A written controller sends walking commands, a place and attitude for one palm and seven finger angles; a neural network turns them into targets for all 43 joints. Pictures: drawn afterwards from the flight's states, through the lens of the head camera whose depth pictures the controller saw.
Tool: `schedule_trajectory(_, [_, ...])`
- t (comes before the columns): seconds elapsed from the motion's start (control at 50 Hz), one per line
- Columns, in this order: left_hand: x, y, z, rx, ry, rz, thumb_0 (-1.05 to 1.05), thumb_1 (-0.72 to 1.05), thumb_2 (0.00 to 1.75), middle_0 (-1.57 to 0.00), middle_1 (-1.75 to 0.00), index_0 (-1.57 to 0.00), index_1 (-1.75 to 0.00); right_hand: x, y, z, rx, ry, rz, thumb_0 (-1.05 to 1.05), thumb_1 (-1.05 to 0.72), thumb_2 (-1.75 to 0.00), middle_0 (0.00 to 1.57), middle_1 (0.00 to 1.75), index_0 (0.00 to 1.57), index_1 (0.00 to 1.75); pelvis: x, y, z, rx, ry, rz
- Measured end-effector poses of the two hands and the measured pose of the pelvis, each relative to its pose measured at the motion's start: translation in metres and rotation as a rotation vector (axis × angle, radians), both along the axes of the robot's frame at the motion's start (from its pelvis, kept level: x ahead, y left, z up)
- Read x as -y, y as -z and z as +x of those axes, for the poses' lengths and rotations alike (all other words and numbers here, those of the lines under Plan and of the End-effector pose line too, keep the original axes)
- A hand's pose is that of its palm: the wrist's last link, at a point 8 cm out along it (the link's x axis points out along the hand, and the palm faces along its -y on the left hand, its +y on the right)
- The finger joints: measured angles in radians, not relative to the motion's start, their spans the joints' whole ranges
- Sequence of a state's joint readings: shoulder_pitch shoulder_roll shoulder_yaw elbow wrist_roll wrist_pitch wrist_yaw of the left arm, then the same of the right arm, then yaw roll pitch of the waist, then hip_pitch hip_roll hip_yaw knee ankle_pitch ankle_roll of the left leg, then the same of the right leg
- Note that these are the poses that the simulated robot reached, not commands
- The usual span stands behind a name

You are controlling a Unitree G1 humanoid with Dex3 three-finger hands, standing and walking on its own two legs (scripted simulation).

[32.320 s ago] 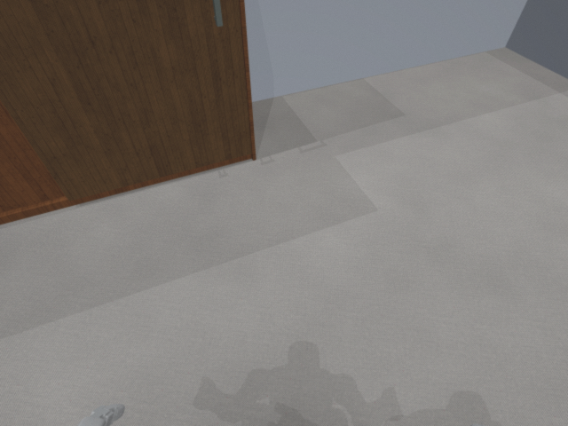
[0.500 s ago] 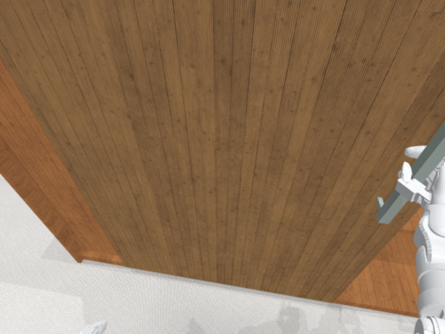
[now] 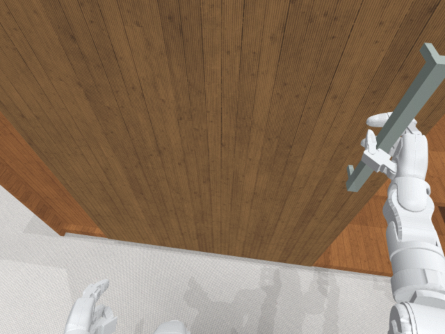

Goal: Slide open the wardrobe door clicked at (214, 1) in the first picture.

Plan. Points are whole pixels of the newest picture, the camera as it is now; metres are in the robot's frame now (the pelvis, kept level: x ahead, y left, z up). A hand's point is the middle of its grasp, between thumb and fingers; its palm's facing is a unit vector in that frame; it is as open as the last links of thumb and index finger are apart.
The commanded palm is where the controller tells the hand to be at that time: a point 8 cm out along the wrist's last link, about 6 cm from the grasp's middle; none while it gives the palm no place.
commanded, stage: stop walking and hold the door there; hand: right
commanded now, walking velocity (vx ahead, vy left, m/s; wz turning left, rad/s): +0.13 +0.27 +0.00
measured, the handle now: (382, 131) +0.45 -0.25 +0.13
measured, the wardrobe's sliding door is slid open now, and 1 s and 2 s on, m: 0.65 0.65 0.65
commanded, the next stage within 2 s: loosen the grip on the handle in 0.76 s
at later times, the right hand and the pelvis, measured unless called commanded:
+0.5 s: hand (369, 152) +0.41 -0.23 +0.11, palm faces +0.25 +0.95 -0.17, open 5.2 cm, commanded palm +0.38 -0.27 +0.10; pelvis +0.02 -0.01 +0.01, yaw +0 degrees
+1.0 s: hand (379, 150) +0.41 -0.24 +0.12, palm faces +0.27 +0.96 -0.11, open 6.1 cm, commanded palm +0.37 -0.27 +0.12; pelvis +0.00 +0.00 +0.01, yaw +0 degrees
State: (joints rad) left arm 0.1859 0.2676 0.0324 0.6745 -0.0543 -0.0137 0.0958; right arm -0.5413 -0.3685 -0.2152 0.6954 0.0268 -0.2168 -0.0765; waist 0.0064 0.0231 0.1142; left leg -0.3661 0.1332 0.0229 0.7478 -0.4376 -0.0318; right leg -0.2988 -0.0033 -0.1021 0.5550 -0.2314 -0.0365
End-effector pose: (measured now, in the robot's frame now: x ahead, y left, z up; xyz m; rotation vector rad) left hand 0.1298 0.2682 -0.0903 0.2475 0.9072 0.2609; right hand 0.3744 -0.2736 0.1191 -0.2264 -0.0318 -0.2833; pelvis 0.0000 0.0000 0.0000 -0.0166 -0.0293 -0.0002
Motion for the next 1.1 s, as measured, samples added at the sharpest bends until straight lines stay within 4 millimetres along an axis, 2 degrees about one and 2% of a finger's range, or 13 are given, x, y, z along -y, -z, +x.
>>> schedule_trajectory(0.12, [0.057, 0.021, -0.007, -0.037, 0.08, -0.13, 0.01, 0.9, 0.9, -0.2, -0.3, -0.21, -0.3, -0.001, 0.0, -0.001, -0.004, 0.0, 0.025, -0.13, -0.69, -0.8, 0.45, 1.4, 0.43, 1.4, 0.005, 0.001, -0.004, -0.011, 0.006, 0.007])
schedule_trajectory(0.18, [0.07, 0.026, -0.012, -0.07, 0.102, -0.153, 0.01, 0.9, 0.9, -0.21, -0.3, -0.21, -0.3, -0.001, 0.0, -0.001, -0.018, -0.002, 0.027, -0.13, -0.7, -0.79, 0.45, 1.4, 0.43, 1.4, 0.009, -0.001, 0.0, -0.001, 0.014, 0.031])
schedule_trajectory(0.22, [0.073, 0.024, -0.015, -0.085, 0.096, -0.15, 0.01, 0.9, 0.9, -0.21, -0.3, -0.21, -0.3, 0.0, 0.0, 0.0, -0.017, -0.015, 0.033, -0.13, -0.7, -0.78, 0.45, 1.4, 0.43, 1.4, 0.011, -0.003, 0.005, -0.004, 0.014, 0.029])
schedule_trajectory(0.32, [0.06, 0.012, -0.013, -0.089, 0.08, -0.076, 0.01, 0.9, 0.9, -0.21, -0.3, -0.21, -0.3, 0.002, 0.003, 0.003, 0.005, -0.046, 0.061, -0.12, -0.69, -0.8, 0.45, 1.4, 0.44, 1.4, 0.017, -0.005, 0.017, -0.001, 0.004, 0.023])
schedule_trajectory(0.5, [0.031, -0.007, 0.01, -0.012, 0.056, -0.004, 0.01, 0.9, 0.9, -0.2, -0.3, -0.21, -0.3, 0.002, 0.003, 0.003, -0.001, -0.036, 0.05, -0.12, -0.68, -0.8, 0.45, 1.4, 0.45, 1.4, 0.015, -0.009, 0.021, -0.013, -0.004, 0.036])
schedule_trajectory(0.7, [0.025, -0.013, 0.021, 0.028, 0.044, -0.017, 0.01, 0.9, 0.9, -0.2, -0.3, -0.21, -0.3, 0.0, 0.002, 0.002, -0.024, 0.002, 0.062, -0.13, -0.68, -0.8, 0.45, 1.4, 0.46, 1.4, 0.006, -0.011, 0.02, -0.023, -0.013, 0.034])
schedule_trajectory(0.88, [0.025, -0.008, 0.006, -0.007, 0.028, -0.039, 0.01, 0.9, 0.9, -0.2, -0.3, -0.21, -0.3, 0.002, -0.001, 0.003, -0.045, -0.001, 0.039, -0.14, -0.67, -0.78, 0.45, 1.4, 0.46, 1.4, 0.003, -0.011, 0.017, -0.022, -0.025, 0.036])
schedule_trajectory(0.94, [0.02, -0.008, -0.003, 0.006, 0.057, -0.035, 0.01, 0.9, 0.9, -0.2, -0.3, -0.21, -0.3, 0.008, -0.005, 0.006, -0.083, -0.023, 0.037, -0.11, -0.57, -0.75, 0.45, 1.4, 0.5, 1.4, 0.001, -0.01, 0.007, -0.051, -0.007, 0.022])
schedule_trajectory(1.0, [0.013, -0.008, -0.014, 0.019, 0.076, -0.036, 0.01, 0.9, 0.9, -0.2, -0.3, -0.21, -0.3, 0.012, -0.007, -0.003, -0.06, -0.001, 0.135, -0.07, -0.49, -0.71, 0.45, 1.4, 0.52, 1.4, -0.002, -0.007, -0.003, -0.066, -0.004, 0.016])
schedule_trajectory(1.1, [-0.001, -0.005, -0.04, 0.025, 0.063, -0.027, 0.01, 0.9, 0.9, -0.2, -0.3, -0.21, -0.3, 0.008, -0.01, -0.014, -0.055, 0.043, 0.075, -0.02, -0.22, -0.58, 0.39, 1.35, 0.43, 1.37, -0.006, -0.001, -0.019, -0.066, 0.008, 0.022])
